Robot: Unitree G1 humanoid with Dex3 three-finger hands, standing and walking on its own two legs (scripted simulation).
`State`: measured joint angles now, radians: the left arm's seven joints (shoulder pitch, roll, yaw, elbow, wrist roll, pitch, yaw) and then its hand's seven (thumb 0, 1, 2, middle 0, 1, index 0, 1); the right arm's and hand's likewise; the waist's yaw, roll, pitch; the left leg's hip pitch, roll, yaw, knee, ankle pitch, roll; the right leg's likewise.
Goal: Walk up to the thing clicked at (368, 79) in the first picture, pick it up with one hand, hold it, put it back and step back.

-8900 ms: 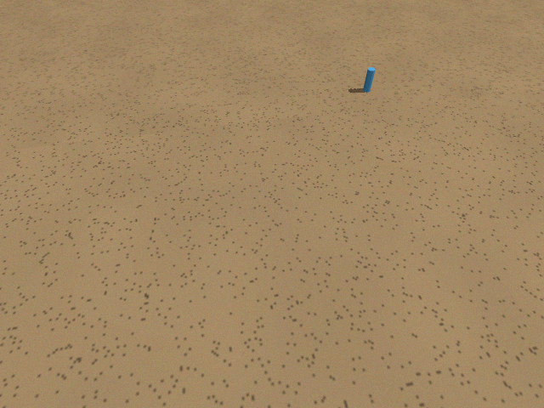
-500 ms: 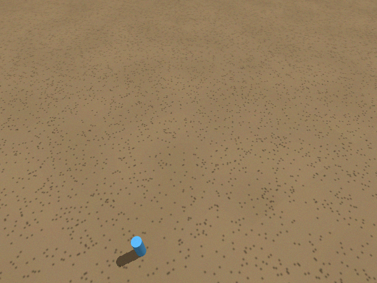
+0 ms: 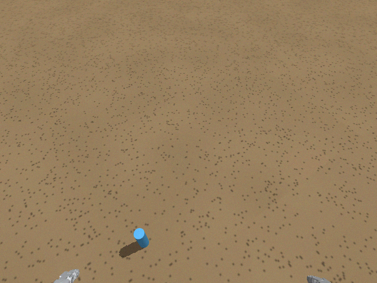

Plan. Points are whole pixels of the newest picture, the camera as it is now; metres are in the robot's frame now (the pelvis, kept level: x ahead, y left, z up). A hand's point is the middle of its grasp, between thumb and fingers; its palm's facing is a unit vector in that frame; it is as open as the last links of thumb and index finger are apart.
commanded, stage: go down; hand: left
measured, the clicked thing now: (141, 238) +0.40 +0.24 -0.70
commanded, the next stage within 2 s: none
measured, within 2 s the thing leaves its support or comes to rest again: neither
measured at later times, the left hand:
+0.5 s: hand (82, 282) +0.15 +0.28 -0.18, palm faces +0.05 -0.94 -0.33, open 16.8 cm
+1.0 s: hand out of the picture +0.14 +0.29 -0.21, palm faces +0.09 -0.95 -0.31, open 17.4 cm
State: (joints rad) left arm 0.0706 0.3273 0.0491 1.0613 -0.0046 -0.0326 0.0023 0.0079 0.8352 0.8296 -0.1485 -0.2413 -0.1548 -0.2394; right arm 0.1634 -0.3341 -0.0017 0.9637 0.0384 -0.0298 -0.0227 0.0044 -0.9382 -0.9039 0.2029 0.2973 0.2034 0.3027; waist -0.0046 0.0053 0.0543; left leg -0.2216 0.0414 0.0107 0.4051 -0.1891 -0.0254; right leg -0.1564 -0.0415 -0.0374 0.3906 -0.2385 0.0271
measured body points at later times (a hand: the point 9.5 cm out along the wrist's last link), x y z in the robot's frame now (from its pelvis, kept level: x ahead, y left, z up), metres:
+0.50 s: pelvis +0.00 +0.01 -0.06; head +0.07 +0.02 +0.39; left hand +0.15 +0.32 -0.16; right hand +0.12 -0.26 -0.15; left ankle +0.02 +0.14 -0.74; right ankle -0.02 -0.14 -0.74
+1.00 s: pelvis -0.01 +0.01 -0.10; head +0.08 +0.03 +0.34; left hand +0.14 +0.34 -0.18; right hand +0.16 -0.24 -0.18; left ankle +0.02 +0.14 -0.74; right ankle -0.02 -0.14 -0.74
